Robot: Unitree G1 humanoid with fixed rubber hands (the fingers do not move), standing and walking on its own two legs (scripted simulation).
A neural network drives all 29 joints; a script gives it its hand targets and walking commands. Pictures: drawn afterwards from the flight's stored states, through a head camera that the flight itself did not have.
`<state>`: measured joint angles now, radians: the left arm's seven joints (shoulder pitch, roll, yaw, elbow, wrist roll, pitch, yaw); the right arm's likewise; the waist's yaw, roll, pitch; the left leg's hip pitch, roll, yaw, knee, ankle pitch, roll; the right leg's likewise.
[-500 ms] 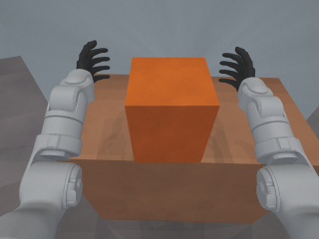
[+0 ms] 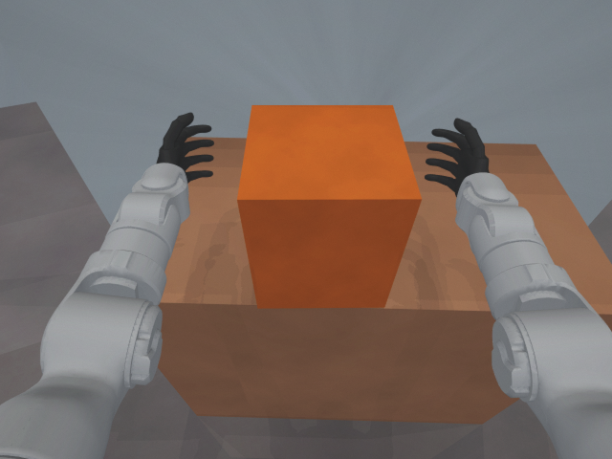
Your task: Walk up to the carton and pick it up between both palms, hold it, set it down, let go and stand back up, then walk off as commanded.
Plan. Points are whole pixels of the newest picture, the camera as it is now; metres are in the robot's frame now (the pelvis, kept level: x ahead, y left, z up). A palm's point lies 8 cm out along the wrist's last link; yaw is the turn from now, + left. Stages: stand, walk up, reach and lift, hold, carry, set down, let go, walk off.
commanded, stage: reach and lift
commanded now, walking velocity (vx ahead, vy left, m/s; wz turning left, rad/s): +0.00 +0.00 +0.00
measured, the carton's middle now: (321, 211) +0.47 +0.00 +0.06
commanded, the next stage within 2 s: none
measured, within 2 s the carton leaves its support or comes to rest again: neither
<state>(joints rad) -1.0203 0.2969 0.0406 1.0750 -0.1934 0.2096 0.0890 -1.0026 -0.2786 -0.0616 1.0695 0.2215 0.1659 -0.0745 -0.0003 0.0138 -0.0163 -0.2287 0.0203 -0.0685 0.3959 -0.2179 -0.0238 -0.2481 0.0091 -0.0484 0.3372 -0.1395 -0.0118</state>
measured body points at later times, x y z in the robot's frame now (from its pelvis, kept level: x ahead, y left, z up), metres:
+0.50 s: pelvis +0.01 -0.01 +0.00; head +0.07 -0.01 +0.44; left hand +0.47 +0.18 +0.10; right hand +0.47 -0.20 +0.10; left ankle -0.01 +0.14 -0.75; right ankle +0.02 -0.11 -0.75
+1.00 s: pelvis +0.01 +0.00 +0.00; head +0.06 +0.00 +0.45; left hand +0.46 +0.15 +0.09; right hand +0.46 -0.16 +0.10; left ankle -0.01 +0.14 -0.75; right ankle +0.02 -0.11 -0.75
